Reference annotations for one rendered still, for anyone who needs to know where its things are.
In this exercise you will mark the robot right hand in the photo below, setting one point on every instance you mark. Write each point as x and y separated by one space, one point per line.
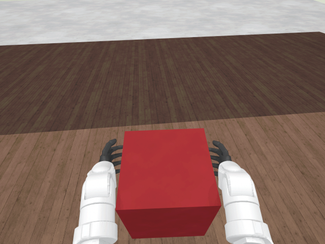
222 152

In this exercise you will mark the robot left hand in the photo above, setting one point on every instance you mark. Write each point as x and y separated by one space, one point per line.
107 153

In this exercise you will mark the carton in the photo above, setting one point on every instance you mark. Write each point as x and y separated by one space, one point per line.
167 186

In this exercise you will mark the robot right forearm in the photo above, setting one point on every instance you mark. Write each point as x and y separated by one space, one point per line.
244 222

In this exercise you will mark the robot left forearm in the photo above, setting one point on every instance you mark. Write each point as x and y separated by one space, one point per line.
97 208

